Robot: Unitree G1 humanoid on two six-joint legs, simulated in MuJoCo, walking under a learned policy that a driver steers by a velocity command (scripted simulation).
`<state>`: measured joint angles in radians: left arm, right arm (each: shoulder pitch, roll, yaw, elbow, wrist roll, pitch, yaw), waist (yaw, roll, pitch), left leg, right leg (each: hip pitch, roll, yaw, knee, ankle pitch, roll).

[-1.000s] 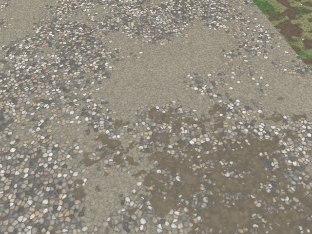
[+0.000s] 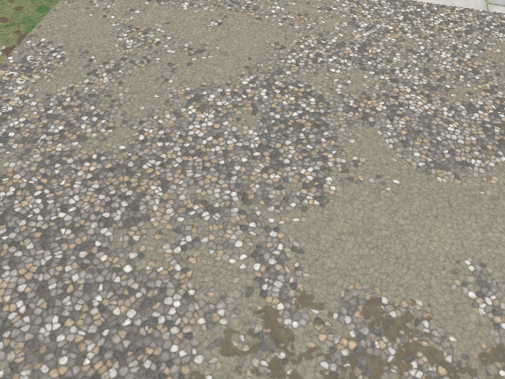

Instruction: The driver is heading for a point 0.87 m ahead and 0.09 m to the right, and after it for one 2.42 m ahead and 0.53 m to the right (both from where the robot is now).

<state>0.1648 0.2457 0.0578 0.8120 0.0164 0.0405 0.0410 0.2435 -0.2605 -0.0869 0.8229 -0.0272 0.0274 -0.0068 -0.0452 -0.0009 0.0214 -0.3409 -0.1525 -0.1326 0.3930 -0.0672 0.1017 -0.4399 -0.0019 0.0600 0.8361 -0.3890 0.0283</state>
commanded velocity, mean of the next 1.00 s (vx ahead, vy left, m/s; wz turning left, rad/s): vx -0.05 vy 0.00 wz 0.08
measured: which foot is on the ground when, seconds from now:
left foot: down 0.00-0.12, up 0.14-0.42, down 0.44-0.92, up 0.94-1.00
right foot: up 0.00-0.10, down 0.12-0.74, up 0.76-0.90, down 0.92-1.00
